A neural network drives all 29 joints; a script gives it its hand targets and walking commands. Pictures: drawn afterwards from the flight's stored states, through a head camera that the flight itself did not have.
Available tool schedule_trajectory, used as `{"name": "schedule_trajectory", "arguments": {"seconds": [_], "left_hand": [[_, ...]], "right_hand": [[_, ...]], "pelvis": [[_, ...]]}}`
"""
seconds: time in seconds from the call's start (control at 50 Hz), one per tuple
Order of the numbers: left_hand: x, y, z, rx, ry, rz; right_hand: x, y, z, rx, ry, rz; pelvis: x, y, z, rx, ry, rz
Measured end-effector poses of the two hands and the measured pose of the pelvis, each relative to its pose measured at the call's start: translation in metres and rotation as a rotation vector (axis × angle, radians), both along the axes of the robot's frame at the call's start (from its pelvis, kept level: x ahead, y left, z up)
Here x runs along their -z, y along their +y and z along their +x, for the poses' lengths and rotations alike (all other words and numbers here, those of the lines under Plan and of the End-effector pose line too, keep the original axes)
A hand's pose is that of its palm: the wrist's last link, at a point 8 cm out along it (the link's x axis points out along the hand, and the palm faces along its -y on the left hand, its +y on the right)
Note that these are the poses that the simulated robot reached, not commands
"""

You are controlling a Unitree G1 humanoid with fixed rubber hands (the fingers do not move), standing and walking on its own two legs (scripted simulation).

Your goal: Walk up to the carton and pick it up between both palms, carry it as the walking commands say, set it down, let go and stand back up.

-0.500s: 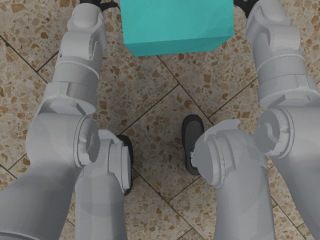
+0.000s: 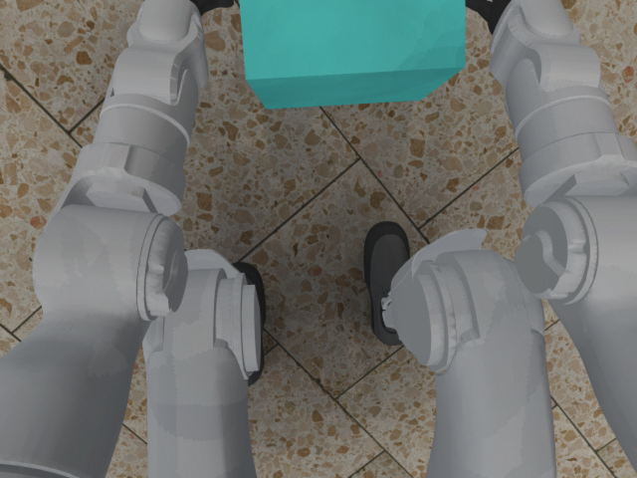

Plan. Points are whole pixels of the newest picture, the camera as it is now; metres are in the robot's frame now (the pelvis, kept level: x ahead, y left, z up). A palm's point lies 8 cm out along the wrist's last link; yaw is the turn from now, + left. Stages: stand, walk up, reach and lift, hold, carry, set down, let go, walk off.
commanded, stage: set down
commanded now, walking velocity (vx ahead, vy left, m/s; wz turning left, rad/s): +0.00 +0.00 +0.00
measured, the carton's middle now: out of the picture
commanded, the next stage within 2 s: none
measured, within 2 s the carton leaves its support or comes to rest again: rests again in 0.78 s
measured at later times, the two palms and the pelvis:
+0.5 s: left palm out of the picture +0.55 +0.10 -0.18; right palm (506, 8) +0.52 -0.21 -0.18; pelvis +0.00 +0.00 +0.00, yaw +0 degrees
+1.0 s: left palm (180, 0) +0.55 +0.10 -0.19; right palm (505, 10) +0.52 -0.21 -0.18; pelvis +0.00 +0.00 -0.01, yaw +0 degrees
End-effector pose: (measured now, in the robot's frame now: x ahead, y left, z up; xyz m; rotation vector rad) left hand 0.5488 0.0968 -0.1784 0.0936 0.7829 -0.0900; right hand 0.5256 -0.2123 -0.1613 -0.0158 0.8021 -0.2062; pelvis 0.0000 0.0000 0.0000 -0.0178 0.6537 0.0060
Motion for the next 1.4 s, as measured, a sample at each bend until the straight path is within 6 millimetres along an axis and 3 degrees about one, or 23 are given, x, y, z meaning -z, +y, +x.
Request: {"name": "schedule_trajectory", "arguments": {"seconds": [0.5, 1.4], "left_hand": [[0.005, 0.001, 0.004, 0.024, -0.022, -0.028], [0.018, 0.006, 0.003, 0.035, -0.043, -0.003]], "right_hand": [[0.015, -0.002, -0.002, 0.003, 0.014, 0.006], [0.023, -0.006, -0.005, 0.026, -0.012, 0.004]], "pelvis": [[0.004, 0.002, 0.001, -0.004, -0.039, -0.004], [0.003, 0.002, 0.001, -0.001, -0.058, -0.005]]}}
